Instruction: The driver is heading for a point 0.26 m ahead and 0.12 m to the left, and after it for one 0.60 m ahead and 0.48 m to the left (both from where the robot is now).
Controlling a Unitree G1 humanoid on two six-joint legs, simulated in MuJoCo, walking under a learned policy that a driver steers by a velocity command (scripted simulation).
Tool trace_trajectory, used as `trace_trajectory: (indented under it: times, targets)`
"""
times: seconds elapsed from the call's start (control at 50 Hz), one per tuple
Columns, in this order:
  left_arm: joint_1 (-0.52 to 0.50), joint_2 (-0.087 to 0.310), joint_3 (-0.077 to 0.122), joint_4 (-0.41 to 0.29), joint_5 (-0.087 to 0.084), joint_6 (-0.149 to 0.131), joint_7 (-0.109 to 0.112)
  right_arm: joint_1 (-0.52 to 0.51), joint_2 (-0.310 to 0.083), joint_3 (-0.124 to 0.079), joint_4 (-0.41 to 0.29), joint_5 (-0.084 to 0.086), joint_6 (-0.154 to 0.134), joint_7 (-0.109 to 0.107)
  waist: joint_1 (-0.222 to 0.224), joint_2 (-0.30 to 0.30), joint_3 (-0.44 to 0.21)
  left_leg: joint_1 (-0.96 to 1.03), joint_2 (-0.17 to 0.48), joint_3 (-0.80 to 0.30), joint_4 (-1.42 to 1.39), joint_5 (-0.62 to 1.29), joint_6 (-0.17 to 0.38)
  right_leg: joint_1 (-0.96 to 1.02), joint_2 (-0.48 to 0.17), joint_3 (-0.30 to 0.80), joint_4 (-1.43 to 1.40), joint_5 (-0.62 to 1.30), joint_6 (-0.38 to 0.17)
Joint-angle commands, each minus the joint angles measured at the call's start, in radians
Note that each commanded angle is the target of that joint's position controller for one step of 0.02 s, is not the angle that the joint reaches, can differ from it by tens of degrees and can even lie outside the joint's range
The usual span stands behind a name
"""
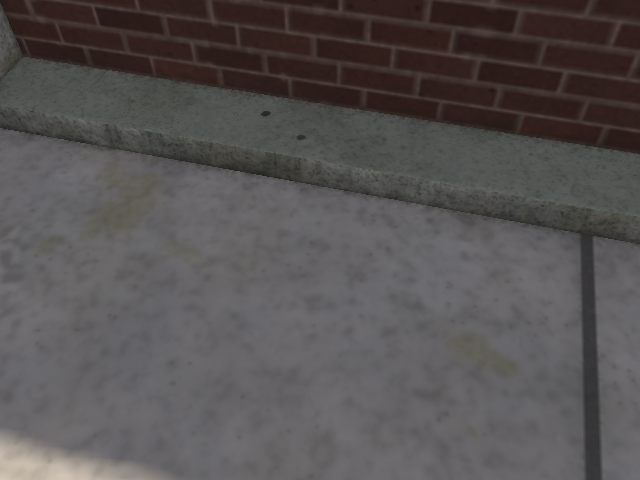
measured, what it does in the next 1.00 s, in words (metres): walks ahead, turning left: right foot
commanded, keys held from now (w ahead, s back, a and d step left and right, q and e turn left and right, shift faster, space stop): q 0.16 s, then w+q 0.14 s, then q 0.70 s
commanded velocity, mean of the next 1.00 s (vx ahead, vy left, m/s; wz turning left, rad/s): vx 0.08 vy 0.00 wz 0.46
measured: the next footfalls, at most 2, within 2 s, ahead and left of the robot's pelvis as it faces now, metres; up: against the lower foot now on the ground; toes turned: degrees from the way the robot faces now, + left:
right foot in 0.86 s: +0.30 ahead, -0.01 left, +0.00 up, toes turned +35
left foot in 1.28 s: +0.11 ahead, +0.18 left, +0.00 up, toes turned +45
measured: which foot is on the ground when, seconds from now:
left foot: down 0.00-0.86, up 0.88-1.00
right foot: down 0.00-0.38, up 0.40-0.84, down 0.86-1.00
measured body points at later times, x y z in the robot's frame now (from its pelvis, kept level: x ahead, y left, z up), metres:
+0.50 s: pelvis +0.08 +0.04 +0.00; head +0.10 +0.07 +0.45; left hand +0.14 +0.35 -0.11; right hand +0.28 -0.20 -0.09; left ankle +0.06 +0.11 -0.73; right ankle +0.05 -0.12 -0.64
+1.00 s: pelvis +0.17 +0.04 +0.00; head +0.21 +0.05 +0.45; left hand +0.18 +0.37 -0.07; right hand +0.45 -0.14 -0.10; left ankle +0.05 +0.11 -0.65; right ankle +0.26 -0.04 -0.73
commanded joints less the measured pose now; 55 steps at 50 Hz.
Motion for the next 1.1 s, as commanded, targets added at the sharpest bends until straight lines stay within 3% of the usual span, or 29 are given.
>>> trace_trajectory:
  times: [0.02, 0.1, 0.16, 0.2, 0.24, 0.3, 0.34, 0.36, 0.38, 0.4, 0.42, 0.44, 0.46, 0.48, 0.5, 0.54, 0.62, 0.78, 0.82, 0.84, 0.86, 0.88, 0.9, 0.92, 0.94, 0.96, 0.98, 1.02, 1.1]
  targets:
    - [0.045, 0.136, 0.042, -0.036, 0.006, -0.018, 0.000, -0.058, -0.148, -0.032, -0.068, 0.001, -0.020, 0.004, 0.022, -0.006, -0.046, -0.045, 0.090, -0.132, -0.150, -0.266, 0.004, 0.046, -0.023, 0.005, -0.074, -0.073, -0.072]
    - [0.049, 0.135, 0.052, -0.040, -0.003, -0.047, 0.014, -0.059, -0.165, -0.050, -0.092, 0.022, -0.005, -0.011, 0.022, -0.056, -0.047, -0.065, 0.054, -0.123, -0.006, -0.043, 0.033, 0.036, -0.043, 0.002, -0.077, 0.040, -0.074]
    - [0.075, 0.171, 0.069, -0.049, -0.007, -0.043, 0.028, -0.040, -0.145, -0.056, -0.112, 0.024, 0.005, -0.006, 0.025, -0.130, -0.068, -0.137, 0.012, -0.062, 0.156, 0.022, 0.008, 0.076, -0.167, 0.099, -0.107, 0.203, -0.150]
    - [0.062, 0.167, 0.071, -0.070, -0.012, -0.044, 0.038, -0.038, -0.131, -0.059, -0.123, 0.025, 0.015, 0.004, 0.037, -0.200, -0.092, -0.212, 0.015, 0.002, 0.320, -0.268, -0.001, 0.112, -0.299, 0.212, -0.161, 0.099, -0.235]
    - [0.086, 0.187, 0.076, -0.074, -0.016, -0.059, 0.037, -0.110, -0.135, -0.062, -0.165, 0.036, 0.017, 0.019, 0.071, -0.152, -0.026, -0.340, 0.085, -0.021, 0.448, -0.405, 0.011, 0.129, -0.378, 0.294, -0.228, -0.044, -0.281]
    - [0.034, 0.215, 0.085, -0.074, -0.030, -0.068, 0.023, -0.093, -0.123, -0.056, -0.161, 0.046, 0.009, 0.035, 0.051, -0.120, 0.007, -0.246, 0.097, 0.028, 0.316, -0.317, 0.025, 0.093, -0.308, 0.152, -0.247, -0.082, -0.215]
    - [-0.039, 0.217, 0.083, -0.085, -0.034, -0.056, 0.012, 0.021, -0.132, -0.070, -0.115, 0.036, 0.007, 0.038, -0.015, -0.114, -0.020, 0.007, 0.010, 0.136, 0.136, -0.142, 0.015, -0.015, -0.219, -0.022, -0.131, 0.131, -0.161]
    - [-0.023, 0.197, 0.077, -0.082, -0.032, -0.056, 0.009, 0.099, -0.163, -0.090, -0.089, 0.031, 0.011, 0.031, -0.043, -0.080, -0.067, 0.147, -0.042, 0.147, 0.066, -0.075, 0.019, -0.051, -0.174, -0.096, 0.013, 0.255, -0.128]
    - [-0.005, 0.155, 0.066, -0.090, -0.023, -0.062, 0.008, 0.170, -0.230, -0.117, -0.089, 0.031, 0.013, 0.022, -0.068, 0.054, -0.120, 0.305, 0.033, -0.030, -0.006, 0.062, 0.065, -0.163, -0.112, -0.186, 0.287, 0.226, -0.052]
    - [-0.034, 0.062, 0.034, -0.173, 0.008, -0.078, 0.011, 0.201, -0.391, -0.144, -0.125, 0.015, 0.004, 0.011, -0.048, 0.380, -0.171, 0.451, 0.350, -0.624, -0.144, 0.307, 0.285, -0.494, 0.067, -0.175, 0.630, -0.325, 0.044]
    - [-0.061, 0.115, 0.040, -0.167, -0.015, -0.095, 0.008, 0.229, -0.321, -0.118, -0.138, 0.009, -0.012, 0.017, -0.093, 0.233, -0.233, 0.471, 0.427, -0.711, -0.191, 0.369, 0.379, -0.538, 0.057, 0.000, 0.772, -0.410, 0.039]
    - [-0.071, 0.140, 0.046, -0.164, -0.037, -0.100, 0.004, 0.180, -0.277, -0.104, -0.143, 0.010, -0.025, 0.012, -0.061, 0.158, -0.164, 0.441, 0.404, -0.595, -0.152, 0.431, 0.360, -0.581, 0.026, 0.007, 0.799, -0.356, 0.024]
    - [-0.067, 0.145, 0.048, -0.148, -0.025, -0.099, 0.007, 0.136, -0.253, -0.099, -0.149, 0.026, -0.028, 0.004, -0.039, 0.069, -0.132, 0.390, 0.348, -0.482, -0.121, 0.462, 0.302, -0.570, -0.009, 0.001, 0.753, -0.278, 0.015]
    - [-0.072, 0.151, 0.052, -0.139, -0.007, -0.094, 0.014, 0.091, -0.243, -0.095, -0.161, 0.034, -0.019, -0.004, -0.021, 0.031, -0.115, 0.334, 0.313, -0.414, -0.116, 0.490, 0.254, -0.539, -0.032, -0.001, 0.678, -0.207, 0.014]
    - [-0.070, 0.158, 0.057, -0.137, -0.002, -0.087, 0.013, 0.059, -0.235, -0.089, -0.172, 0.032, -0.009, -0.014, 0.002, 0.042, -0.112, 0.266, 0.270, -0.358, -0.129, 0.520, 0.226, -0.462, -0.036, -0.001, 0.620, -0.153, 0.014]
    - [-0.056, 0.125, 0.049, -0.129, -0.005, -0.079, 0.004, 0.057, -0.249, -0.094, -0.177, 0.019, 0.004, -0.028, 0.019, 0.072, -0.136, 0.237, 0.236, -0.314, -0.133, 0.605, 0.218, -0.400, -0.001, -0.021, 0.542, -0.074, 0.028]
    - [-0.118, 0.094, 0.033, -0.134, -0.009, -0.073, -0.003, 0.083, -0.263, -0.101, -0.168, 0.039, 0.029, -0.053, 0.003, 0.091, -0.156, 0.230, 0.207, -0.299, -0.116, 0.567, 0.191, -0.349, 0.040, -0.016, 0.334, 0.026, 0.050]
    - [-0.228, 0.118, 0.041, -0.159, -0.020, -0.090, -0.027, 0.076, -0.258, -0.105, -0.185, 0.037, 0.059, -0.058, -0.024, 0.146, -0.124, 0.231, 0.192, -0.457, -0.042, 0.462, 0.168, -0.258, 0.087, 0.018, 0.105, 0.013, 0.027]
    - [-0.197, 0.130, 0.050, -0.153, -0.023, -0.101, -0.032, 0.046, -0.254, -0.104, -0.200, 0.042, 0.060, -0.060, 0.001, 0.165, -0.126, 0.236, 0.167, -0.497, -0.011, 0.423, 0.144, -0.172, 0.091, 0.013, -0.029, 0.055, 0.002]
    - [-0.161, 0.136, 0.055, -0.141, -0.020, -0.107, -0.032, 0.017, -0.249, -0.102, -0.211, 0.046, 0.059, -0.061, 0.031, 0.164, -0.129, 0.207, 0.135, -0.491, 0.018, 0.383, 0.117, -0.075, 0.082, 0.001, -0.147, 0.177, -0.017]
    - [-0.126, 0.175, 0.067, -0.138, -0.010, -0.110, -0.026, 0.024, -0.221, -0.094, -0.225, 0.037, 0.053, -0.060, 0.033, 0.122, -0.170, 0.132, 0.094, -0.463, 0.089, 0.267, 0.076, 0.086, -0.015, 0.060, -0.178, 0.337, -0.057]
    - [-0.106, 0.237, 0.078, -0.151, 0.005, -0.101, -0.016, 0.097, -0.165, -0.078, -0.228, 0.012, 0.047, -0.057, -0.006, -0.097, -0.236, -0.011, -0.023, -0.327, 0.304, -0.160, 0.017, 0.269, -0.226, 0.255, -0.146, 0.677, -0.161]
    - [-0.065, 0.220, 0.074, -0.123, 0.024, -0.089, -0.022, 0.143, -0.199, -0.088, -0.235, 0.028, 0.049, -0.056, -0.026, -0.290, -0.235, -0.204, -0.114, -0.219, 0.489, -0.602, -0.042, 0.306, -0.388, 0.494, -0.164, 0.756, -0.333]
    - [-0.079, 0.171, 0.063, -0.136, 0.001, -0.088, -0.024, 0.187, -0.280, -0.113, -0.202, 0.023, 0.050, -0.053, -0.022, -0.182, -0.199, -0.244, -0.037, -0.205, 0.660, -0.549, -0.086, 0.261, -0.395, 0.461, -0.171, 0.662, -0.354]
    - [-0.109, 0.134, 0.052, -0.145, -0.004, -0.084, -0.019, 0.153, -0.297, -0.124, -0.187, 0.034, 0.057, -0.051, -0.018, -0.125, -0.164, -0.258, -0.011, -0.179, 0.728, -0.464, -0.109, 0.216, -0.327, 0.337, -0.160, 0.588, -0.313]
    - [-0.144, 0.120, 0.046, -0.152, -0.006, -0.077, -0.017, 0.146, -0.282, -0.125, -0.174, 0.040, 0.071, -0.052, -0.025, -0.088, -0.137, -0.254, 0.006, -0.158, 0.743, -0.405, -0.127, 0.168, -0.265, 0.240, -0.169, 0.503, -0.278]
    - [-0.165, 0.123, 0.045, -0.152, -0.011, -0.073, -0.013, 0.129, -0.268, -0.123, -0.182, 0.039, 0.080, -0.052, -0.023, -0.091, -0.119, -0.255, 0.022, -0.140, 0.747, -0.350, -0.136, 0.133, -0.246, 0.196, -0.183, 0.454, -0.268]
    - [-0.165, 0.139, 0.048, -0.143, -0.001, -0.061, -0.005, 0.107, -0.204, -0.104, -0.197, 0.044, 0.084, -0.043, -0.013, -0.126, -0.104, -0.219, 0.029, -0.073, 0.679, -0.290, -0.144, 0.086, -0.192, 0.091, -0.215, 0.437, -0.264]
    - [-0.137, 0.176, 0.062, -0.126, -0.002, -0.049, 0.002, 0.038, -0.174, -0.087, -0.239, 0.033, 0.076, -0.030, 0.025, -0.153, -0.147, -0.178, 0.079, -0.034, 0.485, -0.269, -0.137, 0.149, -0.235, 0.035, -0.220, 0.453, -0.292]
Velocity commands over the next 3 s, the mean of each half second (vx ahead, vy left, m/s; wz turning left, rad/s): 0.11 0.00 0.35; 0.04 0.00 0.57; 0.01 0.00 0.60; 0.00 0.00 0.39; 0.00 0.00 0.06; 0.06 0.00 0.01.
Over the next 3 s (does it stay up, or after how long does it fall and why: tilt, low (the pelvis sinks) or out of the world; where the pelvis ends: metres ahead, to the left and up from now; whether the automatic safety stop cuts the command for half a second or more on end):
stays up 0.17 0.10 0.00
